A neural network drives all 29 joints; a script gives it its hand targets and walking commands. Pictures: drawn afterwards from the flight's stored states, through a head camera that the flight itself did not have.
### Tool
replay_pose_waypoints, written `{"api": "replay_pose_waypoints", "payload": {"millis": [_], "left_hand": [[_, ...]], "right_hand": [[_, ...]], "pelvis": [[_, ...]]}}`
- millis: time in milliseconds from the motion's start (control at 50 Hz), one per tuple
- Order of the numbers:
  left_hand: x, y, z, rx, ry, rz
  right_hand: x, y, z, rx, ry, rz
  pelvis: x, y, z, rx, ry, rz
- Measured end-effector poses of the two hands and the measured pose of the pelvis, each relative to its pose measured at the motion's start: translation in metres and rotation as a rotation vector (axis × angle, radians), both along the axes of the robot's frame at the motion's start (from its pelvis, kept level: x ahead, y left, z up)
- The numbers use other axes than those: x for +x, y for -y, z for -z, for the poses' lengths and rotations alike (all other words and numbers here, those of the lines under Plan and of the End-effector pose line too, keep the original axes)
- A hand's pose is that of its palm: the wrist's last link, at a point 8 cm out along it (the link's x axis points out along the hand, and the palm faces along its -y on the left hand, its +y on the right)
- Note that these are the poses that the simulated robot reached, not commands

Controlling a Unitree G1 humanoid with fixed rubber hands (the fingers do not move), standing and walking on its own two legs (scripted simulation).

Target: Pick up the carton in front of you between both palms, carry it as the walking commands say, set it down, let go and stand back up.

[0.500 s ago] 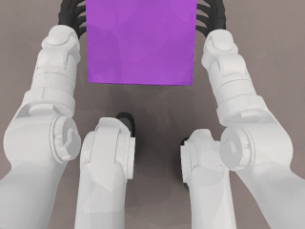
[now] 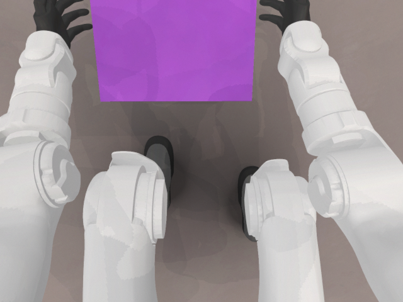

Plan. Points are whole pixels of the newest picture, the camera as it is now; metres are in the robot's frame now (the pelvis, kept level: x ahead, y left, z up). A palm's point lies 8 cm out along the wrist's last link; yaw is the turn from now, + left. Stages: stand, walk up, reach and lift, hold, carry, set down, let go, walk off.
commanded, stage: set down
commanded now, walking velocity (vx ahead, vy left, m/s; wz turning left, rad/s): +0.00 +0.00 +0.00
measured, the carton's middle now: (180, 40) +0.49 +0.11 -0.26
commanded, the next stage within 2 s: let go in 1.16 s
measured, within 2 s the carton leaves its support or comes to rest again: neither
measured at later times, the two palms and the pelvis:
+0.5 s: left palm out of the picture +0.49 +0.32 -0.06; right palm out of the picture +0.55 -0.05 -0.05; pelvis +0.01 +0.01 +0.06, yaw +1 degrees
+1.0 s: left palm out of the picture +0.49 +0.34 +0.08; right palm out of the picture +0.54 -0.06 +0.09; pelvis +0.04 +0.02 +0.19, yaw +3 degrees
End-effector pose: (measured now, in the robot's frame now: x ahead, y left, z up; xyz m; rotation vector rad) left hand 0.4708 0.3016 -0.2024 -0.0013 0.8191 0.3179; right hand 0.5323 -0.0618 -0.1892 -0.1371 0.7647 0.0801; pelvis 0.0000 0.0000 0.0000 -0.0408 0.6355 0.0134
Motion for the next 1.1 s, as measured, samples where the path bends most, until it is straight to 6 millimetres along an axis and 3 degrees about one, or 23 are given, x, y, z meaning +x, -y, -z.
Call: {"api": "replay_pose_waypoints", "payload": {"millis": [140, 220, 300, 500, 800, 1100], "left_hand": [[0.007, -0.024, -0.009, 0.015, 0.078, -0.011], [0.020, -0.021, -0.030, -0.003, 0.137, 0.006], [0.026, -0.018, -0.062, -0.008, 0.181, 0.025], [0.016, -0.021, -0.140, 0.000, 0.157, 0.027], [0.018, -0.028, -0.218, 0.017, 0.179, 0.048], [0.017, -0.036, -0.317, 0.009, 0.184, 0.061]], "right_hand": [[-0.001, 0.004, 0.002, 0.011, 0.040, 0.010], [0.005, -0.001, -0.019, 0.012, 0.093, 0.016], [0.010, -0.007, -0.054, 0.009, 0.133, 0.032], [0.013, -0.012, -0.136, -0.004, 0.111, 0.066], [0.010, -0.004, -0.211, -0.001, 0.145, 0.077], [0.010, -0.003, -0.307, -0.001, 0.147, 0.070]], "pelvis": [[-0.002, -0.004, 0.002, -0.003, 0.014, -0.004], [-0.003, -0.005, 0.000, -0.007, 0.022, -0.018], [-0.002, -0.005, -0.010, -0.014, 0.020, -0.031], [0.008, -0.008, -0.065, -0.036, -0.071, -0.049], [0.023, -0.015, -0.131, -0.043, -0.150, -0.056], [0.043, -0.021, -0.216, -0.036, -0.139, -0.081]]}}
